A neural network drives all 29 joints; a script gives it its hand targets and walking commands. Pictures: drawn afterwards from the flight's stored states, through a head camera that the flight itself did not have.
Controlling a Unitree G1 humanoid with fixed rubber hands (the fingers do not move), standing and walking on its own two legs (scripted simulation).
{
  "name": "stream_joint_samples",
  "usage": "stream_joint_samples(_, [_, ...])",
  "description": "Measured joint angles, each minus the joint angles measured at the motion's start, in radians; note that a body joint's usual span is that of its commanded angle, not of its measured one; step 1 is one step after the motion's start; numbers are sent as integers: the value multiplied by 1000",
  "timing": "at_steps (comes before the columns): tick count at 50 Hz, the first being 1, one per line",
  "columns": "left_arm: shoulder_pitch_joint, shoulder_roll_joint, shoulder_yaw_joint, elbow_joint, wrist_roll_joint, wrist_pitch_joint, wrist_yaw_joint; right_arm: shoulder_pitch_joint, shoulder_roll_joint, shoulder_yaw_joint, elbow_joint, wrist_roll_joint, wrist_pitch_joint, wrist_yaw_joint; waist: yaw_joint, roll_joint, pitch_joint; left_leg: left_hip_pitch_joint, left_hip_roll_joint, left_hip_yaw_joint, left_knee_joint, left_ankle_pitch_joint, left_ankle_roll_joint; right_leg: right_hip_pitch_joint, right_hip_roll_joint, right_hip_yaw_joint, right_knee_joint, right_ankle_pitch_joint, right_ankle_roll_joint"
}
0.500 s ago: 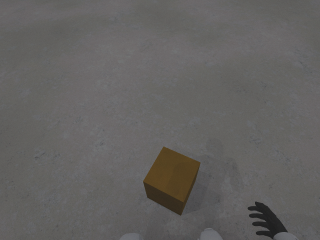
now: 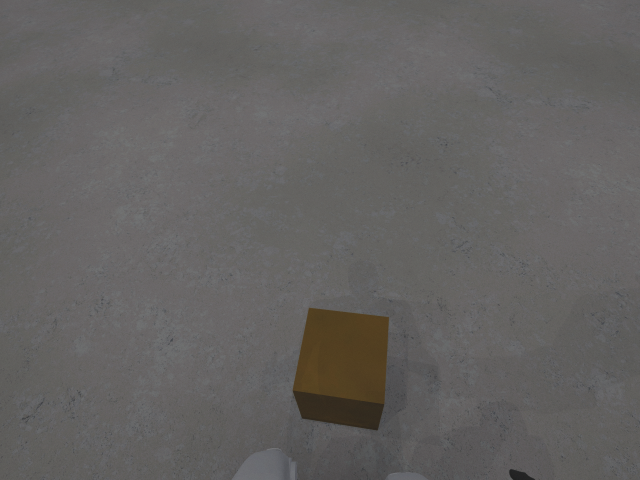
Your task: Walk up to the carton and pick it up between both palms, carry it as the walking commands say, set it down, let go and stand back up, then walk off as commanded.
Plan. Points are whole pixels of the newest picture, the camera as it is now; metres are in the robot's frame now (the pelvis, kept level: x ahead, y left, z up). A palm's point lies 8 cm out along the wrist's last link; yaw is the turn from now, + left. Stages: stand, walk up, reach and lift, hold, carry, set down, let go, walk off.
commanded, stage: walk up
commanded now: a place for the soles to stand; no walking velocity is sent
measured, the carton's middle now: (343, 369) +0.47 -0.01 -0.63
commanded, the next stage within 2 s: reach and lift in 1.58 s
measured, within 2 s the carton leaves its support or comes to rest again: neither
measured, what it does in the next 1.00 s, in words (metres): steps on the spot, turning right: left foot, then right foot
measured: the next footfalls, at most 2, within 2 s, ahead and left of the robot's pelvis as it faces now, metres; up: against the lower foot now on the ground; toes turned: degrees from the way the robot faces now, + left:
left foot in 0.08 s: +0.10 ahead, +0.18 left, +0.00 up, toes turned -16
right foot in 0.38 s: +0.04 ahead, -0.07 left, +0.00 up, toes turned -8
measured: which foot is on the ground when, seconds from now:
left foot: up 0.00-0.06, down 0.08-1.00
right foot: down 0.00-0.08, up 0.10-0.36, down 0.38-1.00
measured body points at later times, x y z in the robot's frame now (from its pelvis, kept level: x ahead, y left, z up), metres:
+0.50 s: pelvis +0.02 +0.07 +0.01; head +0.03 +0.07 +0.46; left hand +0.16 +0.29 -0.12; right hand +0.02 -0.20 -0.12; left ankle +0.06 +0.18 -0.72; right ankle +0.00 -0.06 -0.72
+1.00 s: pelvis +0.04 +0.05 +0.01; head +0.04 +0.04 +0.46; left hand +0.19 +0.27 -0.12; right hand +0.03 -0.23 -0.12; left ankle +0.06 +0.18 -0.72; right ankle +0.00 -0.06 -0.72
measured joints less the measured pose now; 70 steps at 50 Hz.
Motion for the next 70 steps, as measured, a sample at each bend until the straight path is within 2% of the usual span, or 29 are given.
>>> stream_joint_samples(4, [-1, 27, 5, -5, -13, 30, -33, -43, 12, -1, -39, 11, -26, -12, 23, -35, -15, 99, -10, -9, -266, 112, 28, -49, -20, 71, 89, -48, 47])
stream_joint_samples(5, [-8, 36, 7, -5, -15, 38, -38, -54, 18, -2, -46, 10, -33, -17, 22, -46, -15, 98, -16, -1, -264, 119, 23, -69, -21, 86, 131, -80, 38])
stream_joint_samples(7, [-27, 49, 14, 4, -10, 54, -38, -75, 34, 5, -48, 18, -40, -26, 20, -58, -6, 90, -11, 24, -215, 103, 26, -104, -14, 64, 241, -222, 28])
stream_joint_samples(10, [-47, 67, 24, 22, -4, 65, -45, -80, 63, 18, -40, 26, -48, -39, 9, -70, 0, 123, 14, 56, -235, 103, 38, -125, -1, 5, 349, -263, 27])
stream_joint_samples(12, [-56, 70, 26, 37, -2, 65, -55, -66, 72, 25, -32, 26, -53, -44, 1, -75, -6, 146, 26, 74, -271, 118, 42, -111, -5, -29, 333, -245, 28])
stream_joint_samples(16, [-67, 60, 15, 66, 2, 64, -71, -28, 67, 29, -12, 25, -56, -45, -15, -73, -21, 171, 41, 102, -316, 133, 46, -34, -25, -80, 180, -214, 22])
stream_joint_samples(18, [-72, 53, 6, 78, 2, 58, -73, -8, 57, 28, 2, 26, -54, -42, -20, -72, -26, 172, 45, 111, -317, 130, 44, 29, -30, -95, 48, -138, 8])
stream_joint_samples(20, [-80, 46, -4, 89, 4, 45, -72, 9, 48, 27, 23, 29, -52, -36, -18, -74, -26, 173, 47, 125, -314, 124, 39, 69, -30, -85, -50, -10, 0])
stream_joint_samples(25, [-97, 26, -35, 120, -13, 25, -74, 39, 38, 27, 62, 36, -55, -24, -28, -73, -33, 225, 31, 146, -394, 153, 36, 83, -38, -61, -64, -16, 14])
stream_joint_samples(32, [-119, 33, -49, 150, -20, 22, -70, 30, 21, 28, 86, 26, -59, -25, -30, -70, -39, 263, 35, 177, -430, 154, 26, 87, -29, -28, -59, -25, 3])
stream_joint_samples(49, [-101, 54, -52, 172, -29, 28, -57, -27, 1, 21, 121, 22, -41, -26, -13, -63, -44, 296, 58, 217, -434, 127, 7, 79, 6, 27, -33, -46, -13])
stream_joint_samples(70, [-87, 76, -38, 149, -25, 39, -49, -50, -14, 5, 144, 24, -14, -27, -11, -74, -32, 282, 62, 252, -394, 102, 15, 32, 25, 86, 25, -55, -6])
